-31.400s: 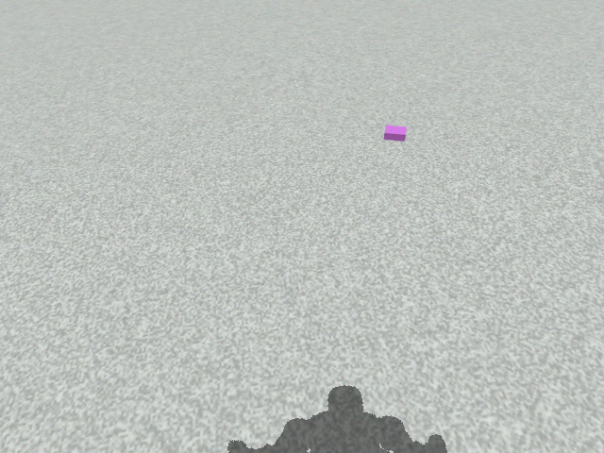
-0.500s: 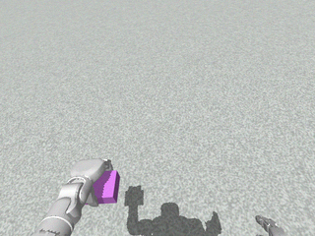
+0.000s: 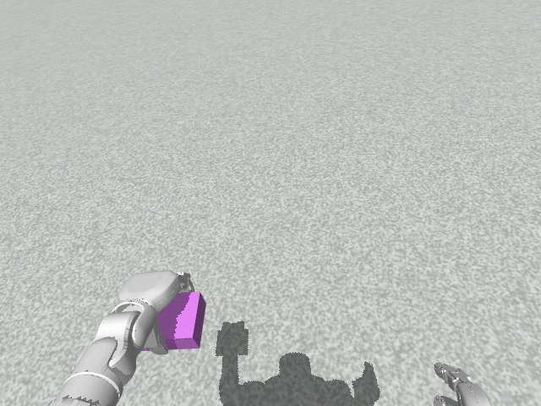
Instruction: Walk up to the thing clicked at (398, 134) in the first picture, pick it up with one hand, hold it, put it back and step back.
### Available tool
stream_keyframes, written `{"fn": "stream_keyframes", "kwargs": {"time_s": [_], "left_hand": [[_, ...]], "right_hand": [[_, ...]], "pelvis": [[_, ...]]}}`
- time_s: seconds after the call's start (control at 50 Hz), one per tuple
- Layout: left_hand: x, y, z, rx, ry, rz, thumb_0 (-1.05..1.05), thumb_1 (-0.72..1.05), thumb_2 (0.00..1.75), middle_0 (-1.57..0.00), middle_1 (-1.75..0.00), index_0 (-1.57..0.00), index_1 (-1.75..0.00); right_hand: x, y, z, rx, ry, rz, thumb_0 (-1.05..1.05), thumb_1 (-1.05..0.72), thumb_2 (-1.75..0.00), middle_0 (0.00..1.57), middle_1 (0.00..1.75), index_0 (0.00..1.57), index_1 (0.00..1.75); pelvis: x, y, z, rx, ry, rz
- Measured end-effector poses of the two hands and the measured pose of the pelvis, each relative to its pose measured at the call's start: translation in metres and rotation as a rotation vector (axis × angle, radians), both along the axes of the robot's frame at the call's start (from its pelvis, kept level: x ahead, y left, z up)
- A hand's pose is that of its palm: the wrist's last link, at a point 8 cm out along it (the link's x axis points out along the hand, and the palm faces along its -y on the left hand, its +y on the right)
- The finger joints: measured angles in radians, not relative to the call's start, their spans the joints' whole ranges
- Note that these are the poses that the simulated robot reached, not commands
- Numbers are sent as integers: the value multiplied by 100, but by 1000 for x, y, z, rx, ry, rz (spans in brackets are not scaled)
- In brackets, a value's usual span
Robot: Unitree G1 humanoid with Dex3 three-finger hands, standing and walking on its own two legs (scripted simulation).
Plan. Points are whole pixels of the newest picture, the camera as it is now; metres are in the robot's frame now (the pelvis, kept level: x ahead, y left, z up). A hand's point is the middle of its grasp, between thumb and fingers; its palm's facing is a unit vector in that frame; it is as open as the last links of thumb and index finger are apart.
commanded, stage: hold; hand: left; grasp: from above
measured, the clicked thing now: (166, 321) +0.30 +0.23 -0.07
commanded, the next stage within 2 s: crouch in 0.48 s
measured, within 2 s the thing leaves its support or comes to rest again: neither
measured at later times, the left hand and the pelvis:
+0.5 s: hand (161, 314) +0.30 +0.22 -0.04, palm faces -0.46 -0.04 -0.89, open 10.9 cm; pelvis +0.01 +0.00 +0.00, yaw +0 degrees
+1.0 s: hand (170, 331) +0.30 +0.23 -0.11, palm faces -0.47 +0.00 -0.88, open 10.9 cm; pelvis +0.00 +0.00 -0.02, yaw +1 degrees
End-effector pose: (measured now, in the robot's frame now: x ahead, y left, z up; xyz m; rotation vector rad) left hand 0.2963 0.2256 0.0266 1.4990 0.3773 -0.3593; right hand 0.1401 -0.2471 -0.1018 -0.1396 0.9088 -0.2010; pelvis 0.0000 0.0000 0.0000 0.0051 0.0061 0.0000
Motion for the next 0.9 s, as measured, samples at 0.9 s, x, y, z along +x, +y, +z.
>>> {"fn": "stream_keyframes", "kwargs": {"time_s": [0.9], "left_hand": [[6, 3, -40, 17, 8, -2, 0, -8, 53, -60, -56, -63, -53]], "right_hand": [[-3, -6, -7, -21, 86, -3, 1, -90, -90, 21, 30, 20, 30]], "pelvis": [[6, -1, -5, -3, 57, 16]]}}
